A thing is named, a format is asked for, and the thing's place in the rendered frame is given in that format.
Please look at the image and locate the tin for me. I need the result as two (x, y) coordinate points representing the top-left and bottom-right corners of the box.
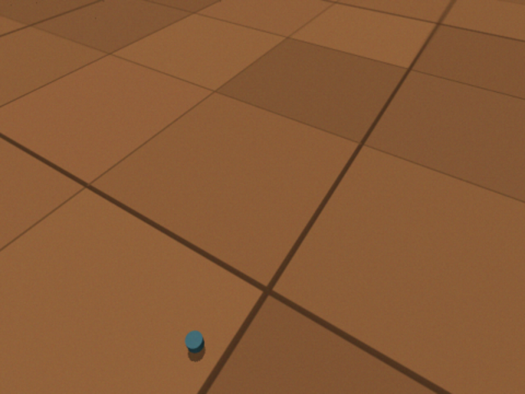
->
(185, 331), (204, 353)

